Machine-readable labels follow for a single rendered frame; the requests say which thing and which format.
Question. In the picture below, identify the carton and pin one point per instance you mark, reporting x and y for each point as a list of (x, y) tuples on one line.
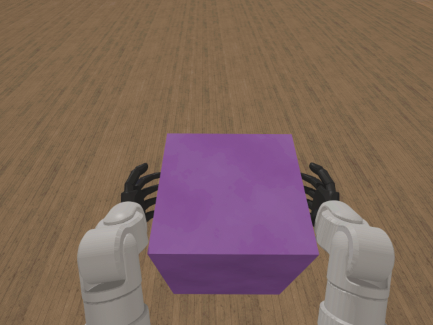
[(231, 215)]

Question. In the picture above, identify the right robot hand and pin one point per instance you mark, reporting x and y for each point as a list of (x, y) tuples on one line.
[(325, 189)]

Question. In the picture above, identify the left robot forearm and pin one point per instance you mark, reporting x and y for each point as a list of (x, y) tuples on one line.
[(109, 268)]

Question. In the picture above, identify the right robot forearm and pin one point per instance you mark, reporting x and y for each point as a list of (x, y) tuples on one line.
[(361, 259)]

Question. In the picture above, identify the left robot hand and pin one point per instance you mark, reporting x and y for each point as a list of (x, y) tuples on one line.
[(133, 191)]

